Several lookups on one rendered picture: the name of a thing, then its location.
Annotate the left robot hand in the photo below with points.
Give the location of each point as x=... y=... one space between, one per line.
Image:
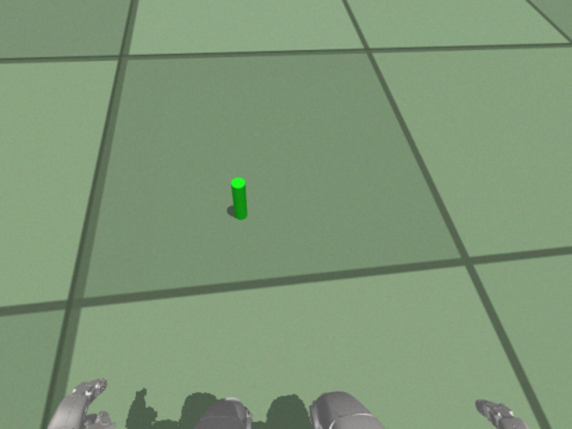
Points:
x=71 y=412

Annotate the can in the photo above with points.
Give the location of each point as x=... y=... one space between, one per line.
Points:
x=238 y=188

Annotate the right robot hand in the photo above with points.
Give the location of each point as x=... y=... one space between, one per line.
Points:
x=500 y=416

